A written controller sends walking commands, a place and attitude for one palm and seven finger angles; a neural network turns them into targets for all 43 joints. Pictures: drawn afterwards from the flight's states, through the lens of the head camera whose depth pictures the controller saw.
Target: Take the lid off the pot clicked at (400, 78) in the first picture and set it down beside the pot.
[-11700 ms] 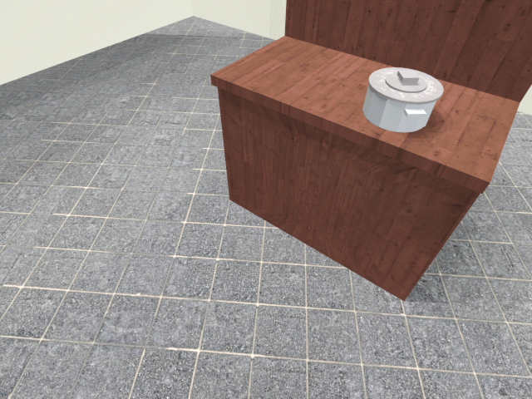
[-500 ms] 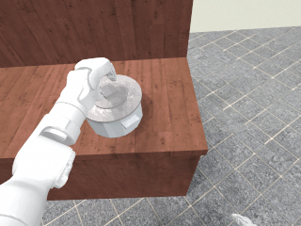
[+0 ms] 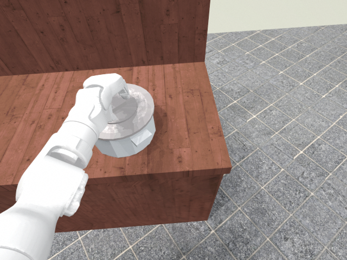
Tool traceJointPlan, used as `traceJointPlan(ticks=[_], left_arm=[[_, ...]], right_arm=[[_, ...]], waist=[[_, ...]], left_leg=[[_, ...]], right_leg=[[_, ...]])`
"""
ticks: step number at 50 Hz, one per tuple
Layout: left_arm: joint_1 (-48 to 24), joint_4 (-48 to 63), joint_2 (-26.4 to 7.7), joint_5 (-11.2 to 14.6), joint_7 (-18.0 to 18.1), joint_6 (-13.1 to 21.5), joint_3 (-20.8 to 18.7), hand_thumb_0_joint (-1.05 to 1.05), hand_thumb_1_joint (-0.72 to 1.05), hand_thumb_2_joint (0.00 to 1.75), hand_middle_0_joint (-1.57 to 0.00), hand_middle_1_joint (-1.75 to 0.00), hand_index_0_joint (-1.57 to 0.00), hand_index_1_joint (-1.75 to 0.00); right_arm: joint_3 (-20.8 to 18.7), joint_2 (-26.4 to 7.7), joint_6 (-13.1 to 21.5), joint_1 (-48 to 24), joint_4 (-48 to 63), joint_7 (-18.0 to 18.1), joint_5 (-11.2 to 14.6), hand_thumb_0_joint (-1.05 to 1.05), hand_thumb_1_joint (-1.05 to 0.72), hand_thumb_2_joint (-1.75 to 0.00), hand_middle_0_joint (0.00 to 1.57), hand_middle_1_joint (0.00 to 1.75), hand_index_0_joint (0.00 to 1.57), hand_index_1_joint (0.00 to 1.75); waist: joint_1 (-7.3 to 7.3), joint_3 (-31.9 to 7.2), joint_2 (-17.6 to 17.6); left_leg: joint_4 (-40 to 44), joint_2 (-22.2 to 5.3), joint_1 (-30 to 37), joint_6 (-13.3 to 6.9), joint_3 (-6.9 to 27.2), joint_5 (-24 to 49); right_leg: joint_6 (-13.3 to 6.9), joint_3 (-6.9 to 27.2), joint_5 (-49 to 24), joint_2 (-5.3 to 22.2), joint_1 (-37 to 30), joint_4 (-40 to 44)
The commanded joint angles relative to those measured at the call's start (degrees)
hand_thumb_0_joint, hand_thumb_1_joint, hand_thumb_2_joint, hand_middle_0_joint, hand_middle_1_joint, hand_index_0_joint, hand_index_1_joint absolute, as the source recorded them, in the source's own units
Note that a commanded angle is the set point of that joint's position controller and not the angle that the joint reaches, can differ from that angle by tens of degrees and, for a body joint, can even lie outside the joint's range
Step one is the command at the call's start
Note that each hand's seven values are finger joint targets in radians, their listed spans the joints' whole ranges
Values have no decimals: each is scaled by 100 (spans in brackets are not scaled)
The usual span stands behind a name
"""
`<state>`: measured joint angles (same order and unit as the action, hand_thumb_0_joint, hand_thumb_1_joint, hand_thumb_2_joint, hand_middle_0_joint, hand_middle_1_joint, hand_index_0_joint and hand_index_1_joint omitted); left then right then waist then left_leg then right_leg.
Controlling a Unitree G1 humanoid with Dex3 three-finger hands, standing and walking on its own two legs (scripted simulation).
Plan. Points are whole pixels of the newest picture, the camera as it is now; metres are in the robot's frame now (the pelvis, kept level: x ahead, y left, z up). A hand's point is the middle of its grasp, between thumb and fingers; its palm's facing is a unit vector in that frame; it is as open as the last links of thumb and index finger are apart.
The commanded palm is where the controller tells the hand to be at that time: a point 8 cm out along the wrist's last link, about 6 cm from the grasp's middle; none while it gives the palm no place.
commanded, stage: lower the open fingers around the knob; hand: left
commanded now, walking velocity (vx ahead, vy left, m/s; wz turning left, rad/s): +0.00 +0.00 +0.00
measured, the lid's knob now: (114, 102) +0.51 +0.14 +0.06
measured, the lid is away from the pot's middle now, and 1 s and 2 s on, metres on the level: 0.00 0.00 0.00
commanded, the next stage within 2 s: close the fingers and squeeze the knob in 0.82 s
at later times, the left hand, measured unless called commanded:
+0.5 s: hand (111, 102) +0.48 +0.13 +0.09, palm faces -0.37 -0.05 -0.93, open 10.2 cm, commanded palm +0.49 +0.14 +0.15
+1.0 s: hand (109, 104) +0.48 +0.14 +0.09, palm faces -0.36 -0.05 -0.93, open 10.2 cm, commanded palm +0.48 +0.14 +0.14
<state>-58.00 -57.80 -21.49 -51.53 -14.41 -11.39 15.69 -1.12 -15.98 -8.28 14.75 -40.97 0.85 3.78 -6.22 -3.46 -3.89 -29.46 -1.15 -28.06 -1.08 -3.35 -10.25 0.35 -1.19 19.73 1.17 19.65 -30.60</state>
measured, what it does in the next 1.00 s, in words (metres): stands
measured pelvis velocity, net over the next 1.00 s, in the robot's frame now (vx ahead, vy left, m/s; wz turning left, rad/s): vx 0.00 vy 0.01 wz -0.01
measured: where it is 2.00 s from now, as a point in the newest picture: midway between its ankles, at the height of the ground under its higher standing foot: outside the picture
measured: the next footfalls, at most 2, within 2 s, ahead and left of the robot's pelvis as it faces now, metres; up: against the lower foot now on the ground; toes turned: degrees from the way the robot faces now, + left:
none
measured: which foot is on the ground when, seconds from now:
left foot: down 0.00-1.00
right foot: down 0.00-1.00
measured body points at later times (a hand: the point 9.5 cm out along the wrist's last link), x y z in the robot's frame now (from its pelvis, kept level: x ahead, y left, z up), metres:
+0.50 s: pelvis +0.01 +0.00 +0.00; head +0.06 -0.02 +0.44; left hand +0.50 +0.13 +0.14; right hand +0.06 -0.27 -0.14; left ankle +0.04 +0.11 -0.73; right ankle -0.05 -0.12 -0.73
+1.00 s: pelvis +0.00 +0.01 +0.00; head +0.05 -0.02 +0.44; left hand +0.49 +0.14 +0.14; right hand +0.06 -0.26 -0.14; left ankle +0.04 +0.11 -0.73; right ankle -0.05 -0.12 -0.73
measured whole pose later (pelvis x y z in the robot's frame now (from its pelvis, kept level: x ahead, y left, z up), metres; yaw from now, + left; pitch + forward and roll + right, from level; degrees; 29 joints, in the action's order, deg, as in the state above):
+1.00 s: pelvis +0.00 +0.01 +0.00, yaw -1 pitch +10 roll +0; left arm -58.7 -59.3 -21.8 -52.2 -12.9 -10.3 15.1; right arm -1.3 -15.8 -8.8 15.1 -40.5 0.6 3.8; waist -6.3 -4.8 -3.7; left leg -31.3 -1.4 -30.1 -1.4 -3.8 -11.5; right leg 0.7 -0.6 20.1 1.0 21.4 -31.3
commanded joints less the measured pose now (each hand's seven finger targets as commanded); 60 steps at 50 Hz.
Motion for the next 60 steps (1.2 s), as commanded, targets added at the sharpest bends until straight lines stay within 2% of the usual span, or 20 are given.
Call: traceJointPlan(ticks=[1, 4, 11, 14, 16, 17, 21, 24, 28, 32, 34, 37, 38, 39, 44, 46, 47, 49, 53, 60], left_arm=[[-2926, 1060, -1223, -82, 199, 157, -426, 0, -30, 142, -83, -8, -83, -8], [-2867, 655, -987, -41, 242, 67, -230, 0, -30, 142, -83, -8, -83, -8], [-2822, 908, -1227, -95, 266, 117, -467, 0, -30, 142, -83, -8, -83, -8], [-2669, 608, -970, -65, 255, 24, -256, 0, -30, 142, -83, -8, -83, -8], [-2674, 608, -1233, -89, 257, 45, -472, 0, -30, 142, -83, -8, -83, -8], [-2650, 491, -1078, -51, 257, -7, -338, 0, -30, 142, -83, -8, -83, -8], [-2778, 690, -1169, -78, 228, 32, -399, 0, -30, 142, -83, -8, -83, -8], [-2538, 348, -1067, -88, 211, -18, -308, 0, -30, 142, -83, -8, -83, -8], [-2715, 542, -1341, -91, 196, 37, -496, 0, -30, 142, -83, -8, -83, -8], [-2359, 381, -1006, -79, 159, 63, -288, 0, -30, 142, -83, -8, -83, -8], [-2578, 489, -1229, -100, 178, 67, -392, 0, -30, 142, -83, -8, -83, -8], [-2588, 464, -1110, -64, 183, 58, -331, 0, -30, 142, -83, -8, -83, -8], [-2616, 572, -1355, -100, 207, 69, -528, 0, -30, 142, -83, -8, -83, -8], [-2595, 658, -1236, -110, 211, 77, -429, 0, -30, 142, -83, -8, -83, -8], [-2438, 379, -936, -101, 241, 32, -209, 0, -30, 142, -83, -8, -83, -8], [-2795, 882, -1472, -115, 270, 102, -598, 0, -30, 142, -83, -8, -83, -8], [-2692, 695, -1205, -107, 291, 68, -412, 0, -12, 102, -52, -66, -52, -66], [-2491, 440, -893, -78, 277, 11, -222, 0, -10, 102, -52, -70, -52, -70], [-2697, 839, -1461, -82, 301, 101, -655, 0, -7, 102, -52, -77, -52, -77], [-2642, 691, -878, -13, 277, 106, -260, 0, 0, 101, -54, -87, -54, -87]], right_arm=[[-261, -800, 197, 66, 529, 47, -5, 0, -90, -90, 20, 30, 20, 30], [-243, -811, 188, 125, 438, 52, 26, 0, -90, -90, 20, 30, 20, 30], [-272, -824, 194, 131, 493, 10, -19, 0, -90, -90, 20, 30, 20, 30], [-259, -801, 160, 111, 483, 6, 11, 0, -90, -90, 20, 30, 20, 30], [-265, -842, 150, 135, 479, 7, 2, 0, -90, -90, 20, 30, 20, 30], [-252, -825, 143, 109, 486, 10, 15, 0, -90, -90, 20, 30, 20, 30], [-252, -827, 144, 135, 488, 6, -5, 0, -90, -90, 20, 30, 20, 30], [-236, -826, 138, 147, 474, 8, 15, 0, -90, -90, 20, 30, 20, 30], [-229, -832, 129, 141, 530, 32, 0, 0, -90, -90, 20, 30, 20, 30], [-245, -797, 113, 124, 562, 8, 7, 0, -90, -90, 20, 30, 20, 30], [-233, -833, 98, 129, 542, 12, 22, 0, -90, -90, 20, 30, 20, 30], [-240, -807, 103, 137, 542, 12, 12, 0, -90, -90, 20, 30, 20, 30], [-250, -837, 101, 158, 535, 13, 14, 0, -90, -90, 20, 30, 20, 30], [-249, -805, 101, 119, 586, 10, 9, 0, -90, -90, 20, 30, 20, 30], [-246, -794, 87, 138, 549, -3, 27, 0, -90, -90, 20, 30, 20, 30], [-255, -845, 83, 134, 582, -2, 4, 0, -90, -90, 20, 30, 20, 30], [-247, -790, 92, 114, 602, 6, 11, 0, -90, -90, 20, 30, 20, 30], [-257, -775, 106, 157, 551, 2, 14, 0, -90, -90, 20, 30, 20, 30], [-265, -816, 126, 155, 566, 11, -12, 0, -90, -90, 20, 30, 20, 30], [-282, -782, 152, 166, 516, 13, 8, 0, -90, -90, 20, 30, 20, 30]], waist=[[-71, -2299, 485], [-129, -1910, 563], [-31, -2452, 495], [-94, -2096, 612], [-59, -2143, 684], [-95, -1964, 675], [-72, -2225, 505], [-101, -1956, 672], [-69, -2255, 665], [-92, -2043, 631], [-93, -1998, 612], [-101, -1953, 520], [-66, -2132, 628], [-54, -2193, 384], [-112, -1920, 537], [-20, -2297, 440], [-59, -2261, 382], [-93, -2060, 479], [-10, -2410, 509], [-98, -1936, 497]], left_leg=[[-152, 227, 2420, -383, 201, 1358], [-97, 202, 2172, -359, 167, 1112], [-220, 228, 2297, -366, 155, 1554], [-213, 227, 2104, -363, 89, 1442], [-225, 224, 2118, -372, 132, 1527], [-201, 231, 2022, -367, 92, 1396], [-234, 230, 2178, -368, 127, 1514], [-225, 210, 1995, -355, 96, 1344], [-241, 235, 2036, -370, 89, 1444], [-288, 214, 2055, -360, 76, 1516], [-237, 196, 1987, -349, 85, 1382], [-264, 213, 2005, -356, 79, 1378], [-256, 191, 2073, -353, 112, 1446], [-275, 197, 2157, -348, 84, 1531], [-233, 178, 2061, -338, 111, 1325], [-204, 174, 2161, -347, 144, 1374], [-224, 195, 2220, -349, 142, 1423], [-232, 175, 2172, -341, 141, 1365], [-224, 193, 2278, -367, 159, 1468], [-192, 151, 2208, -361, 180, 1301]], right_leg=[[-177, -146, -2313, -330, 431, 417], [-168, -182, -2020, -346, 644, 415], [-175, -128, -2620, -325, 332, 319], [-151, -146, -2589, -328, 413, 350], [-163, -148, -2638, -346, 403, 331], [-151, -148, -2538, -336, 451, 351], [-164, -140, -2592, -331, 432, 316], [-144, -155, -2416, -337, 527, 338], [-142, -109, -2643, -317, 319, 308], [-145, -161, -2582, -335, 489, 322], [-150, -149, -2479, -332, 485, 327], [-159, -151, -2471, -334, 528, 327], [-158, -154, -2498, -338, 469, 309], [-172, -143, -2532, -333, 472, 292], [-167, -200, -2207, -364, 685, 339], [-179, -145, -2343, -341, 439, 327], [-190, -166, -2309, -353, 501, 305], [-178, -210, -2175, -368, 673, 336], [-180, -151, -2441, -347, 371, 338], [-198, -222, -2076, -368, 740, 403]])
